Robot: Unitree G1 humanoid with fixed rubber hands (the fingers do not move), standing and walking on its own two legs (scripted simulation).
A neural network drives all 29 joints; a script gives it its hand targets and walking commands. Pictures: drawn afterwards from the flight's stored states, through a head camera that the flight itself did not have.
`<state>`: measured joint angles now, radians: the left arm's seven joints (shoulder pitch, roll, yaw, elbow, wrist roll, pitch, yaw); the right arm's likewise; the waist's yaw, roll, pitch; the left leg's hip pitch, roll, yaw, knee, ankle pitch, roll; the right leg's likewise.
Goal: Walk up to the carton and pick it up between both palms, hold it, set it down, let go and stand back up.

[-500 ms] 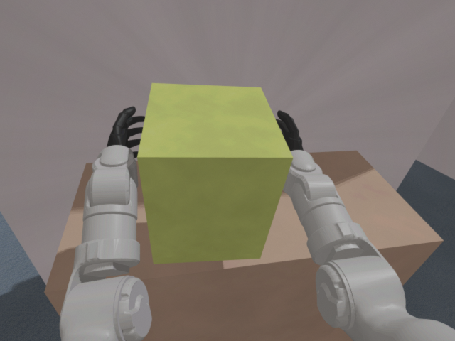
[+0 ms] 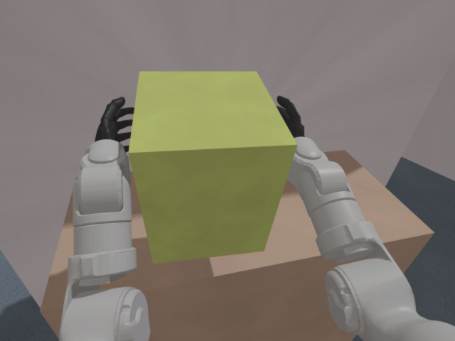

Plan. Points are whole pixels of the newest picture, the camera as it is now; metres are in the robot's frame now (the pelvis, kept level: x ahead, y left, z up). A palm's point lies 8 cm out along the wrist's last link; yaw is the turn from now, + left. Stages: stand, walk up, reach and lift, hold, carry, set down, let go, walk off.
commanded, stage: reach and lift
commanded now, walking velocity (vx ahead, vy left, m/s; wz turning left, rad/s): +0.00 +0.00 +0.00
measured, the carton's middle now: (205, 166) +0.37 -0.01 +0.19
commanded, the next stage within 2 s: hold in 0.90 s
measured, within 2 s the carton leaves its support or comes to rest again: neither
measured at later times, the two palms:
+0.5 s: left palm (105, 125) +0.37 +0.14 +0.27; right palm (293, 116) +0.37 -0.15 +0.28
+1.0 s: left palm (106, 116) +0.37 +0.14 +0.29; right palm (298, 104) +0.37 -0.15 +0.30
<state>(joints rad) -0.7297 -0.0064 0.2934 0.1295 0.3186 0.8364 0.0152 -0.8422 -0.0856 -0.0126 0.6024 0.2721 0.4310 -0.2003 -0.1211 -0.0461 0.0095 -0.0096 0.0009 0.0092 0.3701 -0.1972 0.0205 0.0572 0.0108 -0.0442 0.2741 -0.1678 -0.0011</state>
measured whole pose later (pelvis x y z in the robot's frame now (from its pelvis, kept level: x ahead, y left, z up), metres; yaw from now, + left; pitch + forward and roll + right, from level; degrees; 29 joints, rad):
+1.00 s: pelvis +0.00 -0.02 +0.00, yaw +0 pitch -5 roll -1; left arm -0.90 0.08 0.33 0.30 0.24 0.91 0.00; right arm -1.07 -0.15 0.04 0.73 0.38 0.60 -0.28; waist -0.09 -0.01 -0.11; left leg -0.09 0.02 0.00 0.37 -0.19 0.00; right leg -0.03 0.04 -0.03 0.29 -0.17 -0.02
